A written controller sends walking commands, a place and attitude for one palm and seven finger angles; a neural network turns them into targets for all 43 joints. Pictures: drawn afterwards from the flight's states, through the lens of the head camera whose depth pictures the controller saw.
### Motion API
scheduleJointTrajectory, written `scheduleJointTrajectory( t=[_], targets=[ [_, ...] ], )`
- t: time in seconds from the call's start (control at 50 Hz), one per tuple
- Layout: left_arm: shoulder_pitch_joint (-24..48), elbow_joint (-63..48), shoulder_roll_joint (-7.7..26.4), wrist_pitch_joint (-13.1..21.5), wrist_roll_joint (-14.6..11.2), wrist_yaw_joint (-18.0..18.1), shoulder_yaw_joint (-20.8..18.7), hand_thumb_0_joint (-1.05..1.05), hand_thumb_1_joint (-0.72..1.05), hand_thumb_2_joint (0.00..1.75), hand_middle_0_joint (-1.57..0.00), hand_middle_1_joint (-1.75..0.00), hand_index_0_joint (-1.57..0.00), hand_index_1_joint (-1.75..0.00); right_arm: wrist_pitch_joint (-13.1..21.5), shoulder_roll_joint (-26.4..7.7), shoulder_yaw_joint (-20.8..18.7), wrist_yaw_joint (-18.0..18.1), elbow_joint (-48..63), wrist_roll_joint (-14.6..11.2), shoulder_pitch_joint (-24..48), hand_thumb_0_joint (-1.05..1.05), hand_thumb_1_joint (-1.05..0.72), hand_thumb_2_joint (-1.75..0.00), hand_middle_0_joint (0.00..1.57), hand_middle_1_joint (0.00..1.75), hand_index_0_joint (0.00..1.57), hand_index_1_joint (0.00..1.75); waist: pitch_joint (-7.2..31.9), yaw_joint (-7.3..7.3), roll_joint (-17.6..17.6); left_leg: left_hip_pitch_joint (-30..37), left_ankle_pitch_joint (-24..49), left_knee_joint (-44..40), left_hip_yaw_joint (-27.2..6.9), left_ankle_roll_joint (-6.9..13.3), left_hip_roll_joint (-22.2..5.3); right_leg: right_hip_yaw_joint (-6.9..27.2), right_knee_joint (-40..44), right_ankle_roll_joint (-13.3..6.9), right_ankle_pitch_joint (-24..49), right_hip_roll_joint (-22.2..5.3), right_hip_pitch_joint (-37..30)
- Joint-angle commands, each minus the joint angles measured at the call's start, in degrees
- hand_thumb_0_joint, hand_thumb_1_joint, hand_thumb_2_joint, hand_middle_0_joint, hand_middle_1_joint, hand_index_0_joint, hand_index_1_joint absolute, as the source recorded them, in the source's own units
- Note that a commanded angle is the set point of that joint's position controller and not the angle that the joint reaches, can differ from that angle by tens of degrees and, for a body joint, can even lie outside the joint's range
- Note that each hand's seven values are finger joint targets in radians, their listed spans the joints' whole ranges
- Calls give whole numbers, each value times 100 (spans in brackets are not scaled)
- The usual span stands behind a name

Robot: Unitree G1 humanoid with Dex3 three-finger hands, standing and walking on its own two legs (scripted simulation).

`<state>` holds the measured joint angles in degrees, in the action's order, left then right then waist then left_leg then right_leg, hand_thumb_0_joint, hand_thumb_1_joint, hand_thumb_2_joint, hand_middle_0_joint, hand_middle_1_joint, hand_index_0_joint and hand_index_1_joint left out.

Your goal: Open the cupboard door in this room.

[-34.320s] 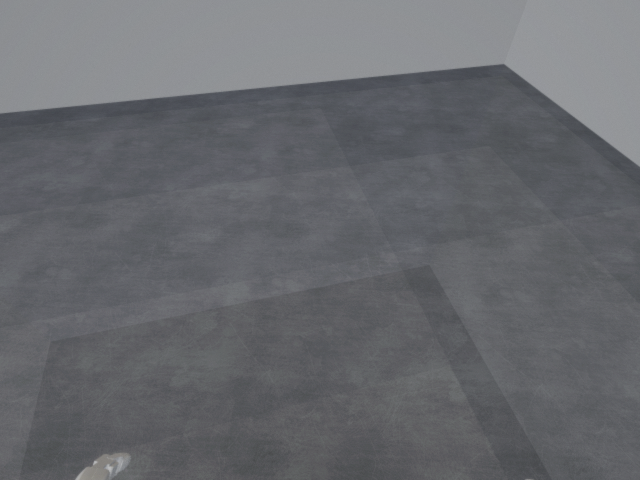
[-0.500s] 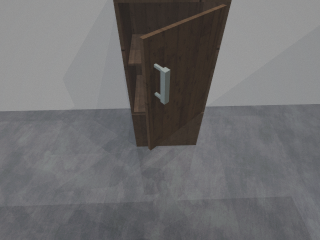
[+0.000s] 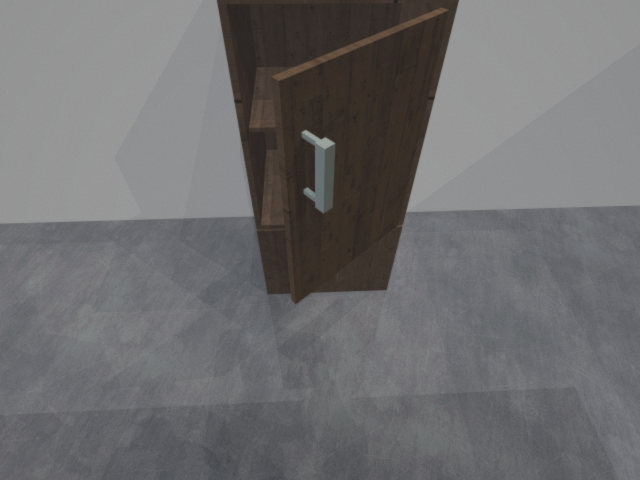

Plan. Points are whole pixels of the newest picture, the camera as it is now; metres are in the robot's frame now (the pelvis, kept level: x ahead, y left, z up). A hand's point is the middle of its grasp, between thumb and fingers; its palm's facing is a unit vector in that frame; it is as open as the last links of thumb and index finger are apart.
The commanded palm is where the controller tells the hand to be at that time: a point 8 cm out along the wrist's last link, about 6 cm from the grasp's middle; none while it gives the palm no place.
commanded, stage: look to check the result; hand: left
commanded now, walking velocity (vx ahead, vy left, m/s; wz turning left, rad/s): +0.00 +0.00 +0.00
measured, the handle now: (316, 172) +0.59 +0.04 +0.04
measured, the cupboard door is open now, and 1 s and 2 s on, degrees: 40 40 40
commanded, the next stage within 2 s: walk to a spot facing it in 0.50 s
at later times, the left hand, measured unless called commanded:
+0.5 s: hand out of the picture +0.01 +0.16 -0.18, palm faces +0.02 -0.98 -0.18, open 7.4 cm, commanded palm none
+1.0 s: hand out of the picture +0.07 +0.17 -0.17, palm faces -0.11 -0.96 -0.27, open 7.4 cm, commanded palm none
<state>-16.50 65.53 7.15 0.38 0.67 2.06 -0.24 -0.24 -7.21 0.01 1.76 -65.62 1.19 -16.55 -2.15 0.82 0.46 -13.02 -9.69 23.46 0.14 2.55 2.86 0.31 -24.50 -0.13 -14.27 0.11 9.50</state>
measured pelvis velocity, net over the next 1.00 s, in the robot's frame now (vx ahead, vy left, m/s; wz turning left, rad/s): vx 0.02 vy -0.02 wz -0.18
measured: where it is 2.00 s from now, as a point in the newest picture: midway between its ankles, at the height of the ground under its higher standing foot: outside the picture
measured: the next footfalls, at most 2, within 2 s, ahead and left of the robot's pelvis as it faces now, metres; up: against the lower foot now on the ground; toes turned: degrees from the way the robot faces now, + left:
left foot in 1.62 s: +0.15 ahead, +0.06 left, +0.00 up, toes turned -33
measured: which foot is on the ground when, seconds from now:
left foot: down 0.00-1.00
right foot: down 0.00-1.00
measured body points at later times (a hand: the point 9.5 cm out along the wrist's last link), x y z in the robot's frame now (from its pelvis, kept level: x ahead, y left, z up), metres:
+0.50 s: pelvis +0.02 +0.00 +0.00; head +0.04 +0.00 +0.45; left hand +0.01 +0.21 -0.16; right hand +0.02 -0.22 -0.16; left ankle +0.03 +0.09 -0.74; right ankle -0.01 -0.12 -0.74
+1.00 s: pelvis +0.02 -0.02 -0.01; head +0.06 -0.06 +0.44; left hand +0.08 +0.22 -0.15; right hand +0.02 -0.27 -0.18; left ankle +0.03 +0.09 -0.74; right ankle -0.02 -0.11 -0.72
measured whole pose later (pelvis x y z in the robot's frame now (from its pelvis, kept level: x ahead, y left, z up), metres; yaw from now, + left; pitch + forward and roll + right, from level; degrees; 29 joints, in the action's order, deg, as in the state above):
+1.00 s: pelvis +0.02 -0.02 -0.01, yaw -10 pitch +0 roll +2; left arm -13.0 59.2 10.3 -3.3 1.4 -0.1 -4.5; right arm -1.3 -11.3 -2.9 2.7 -59.3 1.9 -10.9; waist -6.0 -0.8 1.6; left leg -13.6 -16.5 30.2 9.2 0.7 -2.0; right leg -0.1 -44.4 -0.6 -26.3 0.2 19.0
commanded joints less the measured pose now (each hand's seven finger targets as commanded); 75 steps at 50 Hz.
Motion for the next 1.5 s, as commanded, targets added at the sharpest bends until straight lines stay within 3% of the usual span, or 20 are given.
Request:
scheduleJointTrajectory(
  t=[0.0,0.26,0.64,0.72,0.78,0.84,0.86,0.9,0.94,0.98,1.0,1.02,1.04,1.06,1.1,1.16,1.2,1.28,1.42,1.48],
  targets=[
    [-447,-58,530,55,-25,27,-104,0,90,90,-20,-30,-20,-30,77,-495,-73,52,120,-7,-364,0,-90,-90,20,30,20,30,-175,-22,-14,203,195,-500,-639,0,-713,414,507,-211,308,-515,279],
    [-504,-26,553,76,-27,27,-93,0,90,90,-20,-30,-20,-30,84,-572,-66,63,108,-23,-235,0,-90,-90,20,30,20,30,-130,-40,-175,377,459,-424,-586,7,-709,403,588,-203,486,-539,167],
    [-351,-96,633,21,-29,26,-156,0,90,90,-20,-30,-20,-30,93,-654,-81,115,74,-11,-194,0,-90,-90,20,30,20,30,-130,-38,-52,576,1069,-264,-489,-2,-786,467,446,-201,1103,-545,75],
    [-147,-315,782,-100,1,-24,-331,0,90,90,-20,-30,-20,-30,-10,-835,-229,163,212,-9,-154,0,-90,-90,20,30,20,30,-154,0,12,591,791,-57,-364,27,-1000,555,54,-234,1143,-456,478],
    [-34,-528,810,-184,30,-84,-423,0,90,90,-20,-30,-20,-30,-60,-1013,-348,186,428,3,-55,0,-90,-90,20,30,20,30,-168,-6,264,555,420,-148,-567,183,-1321,524,-359,-203,757,-254,860],
    [47,-749,762,-249,48,-148,-484,0,90,90,-20,-30,-20,-30,-50,-1245,-453,194,625,33,-4,0,-90,-90,20,30,20,30,-38,-23,782,599,281,-563,-1070,599,-2014,266,-1610,-124,-594,39,1287],
    [115,-834,721,-272,51,-161,-505,0,90,90,-20,-30,-20,-30,-35,-1283,-473,190,688,41,-19,0,-90,-90,20,30,20,30,16,-10,930,624,386,-684,-1159,795,-2269,139,-2232,-82,-1237,7,1435],
    [280,-989,730,-297,67,-207,-534,0,90,90,-20,-30,-20,-30,-18,-1300,-474,179,808,79,89,0,-90,-90,20,30,20,30,8,-12,891,428,672,-721,-1075,933,-2465,160,-2717,-46,-1623,-169,1509],
    [109,-999,645,-262,56,-246,-529,0,90,90,-20,-30,-20,-30,-11,-1324,-490,162,948,100,392,0,-90,-90,20,30,20,30,178,-190,704,416,1420,-279,-457,728,-2335,32,-2121,-47,-1351,-234,1116],
    [-323,-895,672,-233,55,-260,-542,0,90,90,-20,-30,-20,-30,-43,-1384,-520,143,1050,62,577,0,-90,-90,20,30,20,30,410,-397,207,108,1054,437,60,359,-2003,-170,-997,-24,-271,-136,323],
    [-501,-866,871,-198,93,-237,-583,0,90,90,-20,-30,-20,-30,-65,-1297,-534,125,1108,13,633,0,-90,-90,20,30,20,30,324,-489,-453,-258,352,1158,430,32,-1584,213,-54,-87,714,-296,-38],
    [-517,-905,1504,-137,170,-154,-691,0,90,90,-20,-30,-20,-30,-81,-905,-488,97,1270,-53,588,0,-90,-90,20,30,20,30,225,-445,-2221,-1491,-1678,2382,1016,-403,-685,2260,688,-501,1888,-1602,-565],
    [-650,-919,1726,-146,84,-111,-714,0,90,90,-20,-30,-20,-30,-138,-969,-476,59,1387,-30,910,0,-90,-90,20,30,20,30,35,-629,-2061,-1814,-2664,3552,500,-449,-409,2822,788,-960,2667,-2077,-288],
    [-520,-990,1707,-142,57,-75,-725,0,90,90,-20,-30,-20,-30,-162,-996,-491,23,1424,-34,788,0,-90,-90,20,30,20,30,86,-458,-1393,-1877,-2376,4038,129,-435,-568,2546,679,-1267,2255,-2089,-246],
    [-110,-1111,1453,-134,66,-29,-693,0,90,90,-20,-30,-20,-30,-172,-962,-499,25,1386,-26,1109,0,-90,-90,20,30,20,30,-132,-324,-1016,-2225,-1812,4381,-127,-495,-661,2339,448,-1164,2523,-1514,-267],
    [-180,-1183,1388,-48,36,-5,-671,0,90,90,-20,-30,-20,-30,-179,-885,-475,-9,1417,-34,1076,0,-90,-90,20,30,20,30,338,-284,-289,-2139,-1333,4317,-181,-599,-633,2045,249,-1020,3036,-1306,-701],
    [-266,-1230,1437,-39,34,-17,-666,0,90,90,-20,-30,-20,-30,-211,-848,-464,-9,1481,-31,1141,0,-90,-90,20,30,20,30,470,-304,-224,-2114,-1180,4229,-200,-641,-566,2002,263,-953,2951,-1167,-754],
    [-387,-1266,1399,-53,52,-23,-674,0,90,90,-20,-30,-20,-30,-213,-950,-472,34,1634,-35,1330,0,-90,-90,20,30,20,30,460,-358,-781,-2294,-1153,4037,-287,-688,-512,2128,229,-807,3326,-1024,-1005],
    [-380,-1434,1513,-87,101,-27,-726,0,90,90,-20,-30,-20,-30,-150,-920,-446,47,1929,-85,1700,0,-90,-90,20,30,20,30,398,-404,-762,-1997,-1443,3276,-315,-664,-390,2704,142,-1180,3342,-1062,-728],
    [-236,-1519,1616,-104,122,-24,-762,0,90,90,-20,-30,-20,-30,-83,-874,-434,42,1997,-127,1626,0,-90,-90,20,30,20,30,510,-378,-754,-1519,-1574,2475,-291,-600,-258,2873,-26,-1186,3513,-1001,-589]
  ],
)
